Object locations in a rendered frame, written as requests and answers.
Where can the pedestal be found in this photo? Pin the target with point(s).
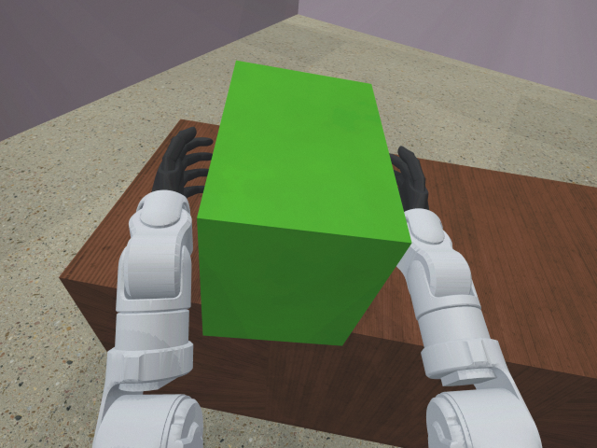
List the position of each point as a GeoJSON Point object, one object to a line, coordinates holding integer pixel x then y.
{"type": "Point", "coordinates": [531, 246]}

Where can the right robot forearm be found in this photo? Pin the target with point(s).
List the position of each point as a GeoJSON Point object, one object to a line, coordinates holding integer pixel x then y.
{"type": "Point", "coordinates": [457, 345]}

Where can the left robot forearm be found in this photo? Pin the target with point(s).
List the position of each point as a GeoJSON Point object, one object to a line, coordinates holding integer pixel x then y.
{"type": "Point", "coordinates": [153, 298]}

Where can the robot right upper arm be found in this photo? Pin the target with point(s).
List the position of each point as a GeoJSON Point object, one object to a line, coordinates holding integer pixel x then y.
{"type": "Point", "coordinates": [480, 418]}

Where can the robot left hand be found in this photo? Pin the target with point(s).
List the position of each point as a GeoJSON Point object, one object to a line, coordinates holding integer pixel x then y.
{"type": "Point", "coordinates": [171, 174]}

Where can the robot left upper arm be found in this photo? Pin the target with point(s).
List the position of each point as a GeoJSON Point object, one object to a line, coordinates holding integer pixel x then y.
{"type": "Point", "coordinates": [152, 421]}

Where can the robot right hand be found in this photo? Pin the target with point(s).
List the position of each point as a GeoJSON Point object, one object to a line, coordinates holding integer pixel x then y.
{"type": "Point", "coordinates": [411, 180]}

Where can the carton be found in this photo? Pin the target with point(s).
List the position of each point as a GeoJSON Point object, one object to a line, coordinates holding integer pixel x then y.
{"type": "Point", "coordinates": [301, 221]}

